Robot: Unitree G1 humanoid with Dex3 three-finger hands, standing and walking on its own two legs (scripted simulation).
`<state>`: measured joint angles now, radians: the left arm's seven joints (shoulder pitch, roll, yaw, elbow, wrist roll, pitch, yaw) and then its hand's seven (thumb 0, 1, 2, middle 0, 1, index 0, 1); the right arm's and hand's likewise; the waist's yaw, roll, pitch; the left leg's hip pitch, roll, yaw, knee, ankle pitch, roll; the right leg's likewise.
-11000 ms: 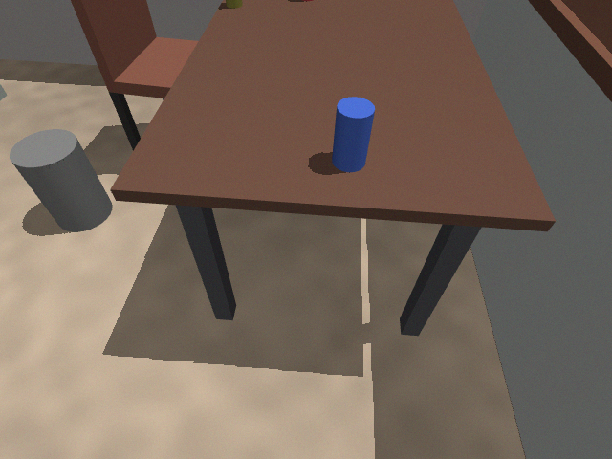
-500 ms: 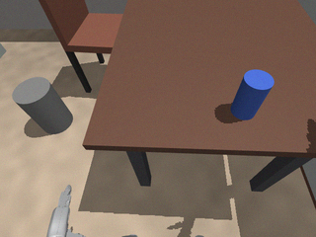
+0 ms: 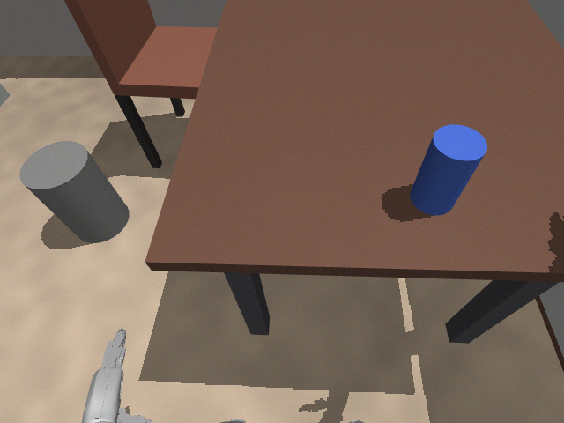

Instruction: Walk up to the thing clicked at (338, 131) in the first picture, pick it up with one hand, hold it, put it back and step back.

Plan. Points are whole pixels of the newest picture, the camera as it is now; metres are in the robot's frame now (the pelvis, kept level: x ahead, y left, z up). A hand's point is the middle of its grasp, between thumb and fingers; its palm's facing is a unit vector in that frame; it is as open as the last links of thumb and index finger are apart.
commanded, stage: approach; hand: right
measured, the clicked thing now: (444, 172) +0.47 -0.22 +0.04
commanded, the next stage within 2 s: close in in 0.30 s
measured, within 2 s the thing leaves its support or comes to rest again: neither
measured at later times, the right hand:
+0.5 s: hand (499, 188) +0.44 -0.29 +0.05, palm faces +0.15 +0.99 +0.04, open 17.5 cm
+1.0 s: hand (461, 184) +0.45 -0.24 +0.05, palm faces +0.21 +0.98 +0.01, open 17.5 cm
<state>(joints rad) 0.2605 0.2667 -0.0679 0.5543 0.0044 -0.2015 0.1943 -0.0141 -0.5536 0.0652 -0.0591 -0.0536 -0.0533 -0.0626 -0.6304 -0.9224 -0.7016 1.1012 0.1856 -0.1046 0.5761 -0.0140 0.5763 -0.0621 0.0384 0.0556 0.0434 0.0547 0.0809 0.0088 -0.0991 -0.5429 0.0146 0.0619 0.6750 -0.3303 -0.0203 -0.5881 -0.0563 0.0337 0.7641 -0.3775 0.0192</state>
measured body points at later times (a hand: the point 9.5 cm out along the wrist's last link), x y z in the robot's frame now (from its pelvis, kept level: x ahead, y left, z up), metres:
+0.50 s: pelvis -0.01 -0.01 -0.03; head +0.09 -0.04 +0.41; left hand +0.12 +0.27 -0.07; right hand +0.43 -0.34 +0.05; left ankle +0.00 +0.14 -0.71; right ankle -0.01 -0.13 -0.71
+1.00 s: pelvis -0.02 +0.00 -0.03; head +0.06 -0.02 +0.41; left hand +0.12 +0.27 -0.07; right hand +0.43 -0.29 +0.05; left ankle +0.00 +0.14 -0.71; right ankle -0.01 -0.13 -0.71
